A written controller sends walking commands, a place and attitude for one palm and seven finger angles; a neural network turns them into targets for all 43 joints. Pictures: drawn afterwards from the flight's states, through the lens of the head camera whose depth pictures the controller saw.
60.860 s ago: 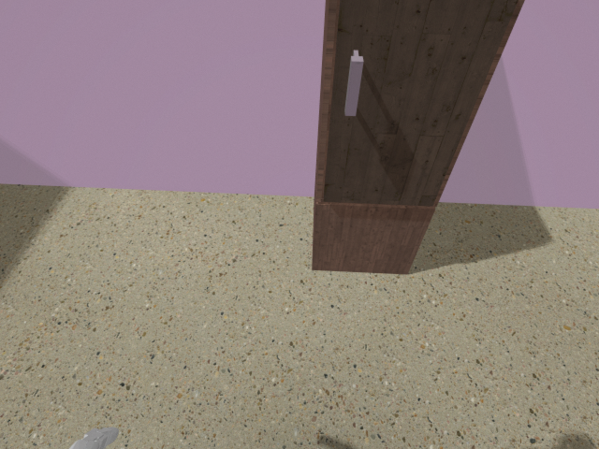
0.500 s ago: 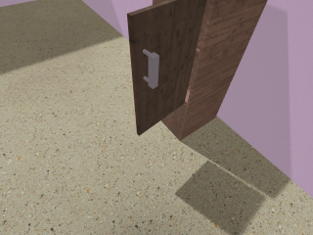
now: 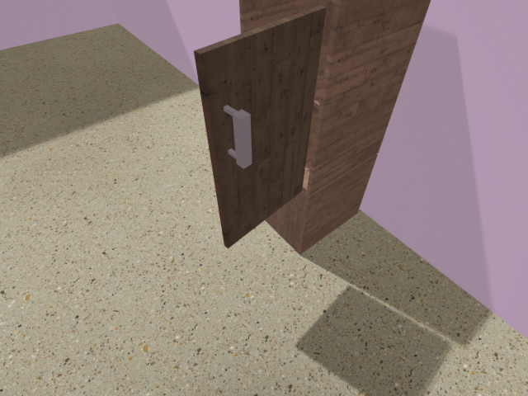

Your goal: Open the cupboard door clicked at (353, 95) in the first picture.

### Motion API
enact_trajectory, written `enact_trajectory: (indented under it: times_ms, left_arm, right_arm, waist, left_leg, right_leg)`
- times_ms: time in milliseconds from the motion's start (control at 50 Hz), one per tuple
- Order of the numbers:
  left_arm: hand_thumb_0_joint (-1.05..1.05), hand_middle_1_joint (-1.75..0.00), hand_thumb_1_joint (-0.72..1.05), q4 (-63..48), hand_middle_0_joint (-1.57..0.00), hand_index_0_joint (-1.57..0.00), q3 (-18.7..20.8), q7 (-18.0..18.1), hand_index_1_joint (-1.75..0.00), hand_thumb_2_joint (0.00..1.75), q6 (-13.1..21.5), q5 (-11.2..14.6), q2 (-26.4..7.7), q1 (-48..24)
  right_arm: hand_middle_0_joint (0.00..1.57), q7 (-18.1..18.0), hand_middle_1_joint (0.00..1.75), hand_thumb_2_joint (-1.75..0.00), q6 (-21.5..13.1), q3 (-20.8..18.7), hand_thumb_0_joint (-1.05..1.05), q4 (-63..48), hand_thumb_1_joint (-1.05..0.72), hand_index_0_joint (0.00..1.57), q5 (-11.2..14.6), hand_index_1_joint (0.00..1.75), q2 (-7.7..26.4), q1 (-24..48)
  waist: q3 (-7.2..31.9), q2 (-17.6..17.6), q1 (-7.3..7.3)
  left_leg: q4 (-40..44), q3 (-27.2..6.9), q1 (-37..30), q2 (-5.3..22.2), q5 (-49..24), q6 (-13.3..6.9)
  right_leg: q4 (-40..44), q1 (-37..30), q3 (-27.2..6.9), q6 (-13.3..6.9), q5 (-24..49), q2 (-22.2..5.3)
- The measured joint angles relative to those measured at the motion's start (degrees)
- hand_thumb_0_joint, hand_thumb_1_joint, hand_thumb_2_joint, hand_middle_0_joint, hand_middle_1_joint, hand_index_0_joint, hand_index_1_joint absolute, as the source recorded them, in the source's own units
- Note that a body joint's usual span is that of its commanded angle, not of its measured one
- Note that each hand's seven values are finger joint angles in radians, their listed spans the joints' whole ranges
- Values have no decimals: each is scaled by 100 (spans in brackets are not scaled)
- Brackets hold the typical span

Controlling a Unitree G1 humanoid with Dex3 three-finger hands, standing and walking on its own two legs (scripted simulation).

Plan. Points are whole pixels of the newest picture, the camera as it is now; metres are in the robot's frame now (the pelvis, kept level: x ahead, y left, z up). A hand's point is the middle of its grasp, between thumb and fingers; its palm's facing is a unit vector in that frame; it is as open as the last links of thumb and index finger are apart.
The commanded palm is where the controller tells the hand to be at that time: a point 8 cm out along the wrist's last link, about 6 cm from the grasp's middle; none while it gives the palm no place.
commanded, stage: let the arm hang, fingers relaxed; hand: left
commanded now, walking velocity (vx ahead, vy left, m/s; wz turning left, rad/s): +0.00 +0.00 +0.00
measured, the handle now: (236, 136) +0.60 +0.09 +0.06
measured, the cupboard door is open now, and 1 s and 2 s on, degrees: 96 96 96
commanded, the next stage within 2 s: look to check the result in 0.10 s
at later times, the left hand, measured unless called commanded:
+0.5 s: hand out of the picture +0.01 +0.19 -0.17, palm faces +0.02 -0.97 -0.24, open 7.4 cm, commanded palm none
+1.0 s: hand out of the picture +0.05 +0.20 -0.17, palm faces +0.01 -0.96 -0.26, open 7.4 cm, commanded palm none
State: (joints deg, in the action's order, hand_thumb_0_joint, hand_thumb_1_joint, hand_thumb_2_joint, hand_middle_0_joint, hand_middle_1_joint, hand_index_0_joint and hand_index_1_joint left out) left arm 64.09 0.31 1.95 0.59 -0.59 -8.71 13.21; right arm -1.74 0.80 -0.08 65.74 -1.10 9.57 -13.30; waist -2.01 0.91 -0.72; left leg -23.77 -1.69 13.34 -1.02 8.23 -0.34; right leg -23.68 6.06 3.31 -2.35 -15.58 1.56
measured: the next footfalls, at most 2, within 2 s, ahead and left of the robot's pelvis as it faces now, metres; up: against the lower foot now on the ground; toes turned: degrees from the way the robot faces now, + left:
none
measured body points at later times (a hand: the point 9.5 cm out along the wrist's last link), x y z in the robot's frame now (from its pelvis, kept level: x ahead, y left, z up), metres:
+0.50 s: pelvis +0.02 +0.00 +0.00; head +0.03 -0.01 +0.45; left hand +0.01 +0.24 -0.15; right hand +0.03 -0.24 -0.16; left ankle +0.05 +0.11 -0.74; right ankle -0.03 -0.09 -0.74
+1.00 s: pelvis +0.02 -0.01 +0.00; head +0.04 -0.01 +0.45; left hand +0.05 +0.25 -0.14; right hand +0.06 -0.26 -0.16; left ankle +0.05 +0.11 -0.74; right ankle -0.03 -0.09 -0.74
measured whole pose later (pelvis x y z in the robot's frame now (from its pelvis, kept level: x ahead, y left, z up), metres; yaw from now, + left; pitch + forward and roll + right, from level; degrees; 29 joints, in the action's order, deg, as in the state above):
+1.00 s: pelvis +0.02 -0.01 +0.00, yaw -1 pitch -2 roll +0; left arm 65.0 0.8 1.4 1.0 -0.5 -12.4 11.9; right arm -1.9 0.3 -0.2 65.7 -0.8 13.0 -10.1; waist -3.3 0.9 -0.2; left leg -20.4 -1.2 9.9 -0.7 8.7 0.0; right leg -19.1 2.2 2.6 -2.7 -15.1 1.8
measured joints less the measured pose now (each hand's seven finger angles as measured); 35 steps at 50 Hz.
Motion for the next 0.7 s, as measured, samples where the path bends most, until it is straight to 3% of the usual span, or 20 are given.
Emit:
enact_trajectory:
  times_ms: [700]
  left_arm:
    - [1,-29,91,129,-20,-20,35,-36,-30,90,19,11,-223,55]
  right_arm:
    - [20,-30,30,-90,-34,-24,0,-19,-90,20,29,30,223,293]
  waist:
    - [-140,-12,78]
  left_leg:
    - [201,29,-266,27,77,26]
  right_leg:
    - [353,-321,-44,-22,24,30]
